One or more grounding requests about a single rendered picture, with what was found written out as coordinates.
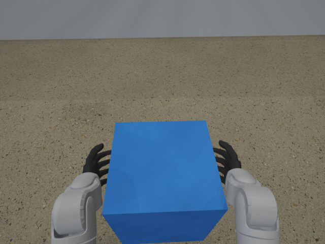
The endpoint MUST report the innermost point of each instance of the right robot forearm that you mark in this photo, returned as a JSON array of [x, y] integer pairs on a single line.
[[256, 209]]

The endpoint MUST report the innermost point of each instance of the left robot hand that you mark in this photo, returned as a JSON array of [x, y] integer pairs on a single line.
[[93, 165]]

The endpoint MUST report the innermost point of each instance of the right robot hand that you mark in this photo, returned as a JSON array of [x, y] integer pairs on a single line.
[[231, 159]]

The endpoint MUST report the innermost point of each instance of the left robot forearm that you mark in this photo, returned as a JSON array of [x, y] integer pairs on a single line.
[[73, 218]]

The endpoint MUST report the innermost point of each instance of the carton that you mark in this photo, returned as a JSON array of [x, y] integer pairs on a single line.
[[163, 183]]

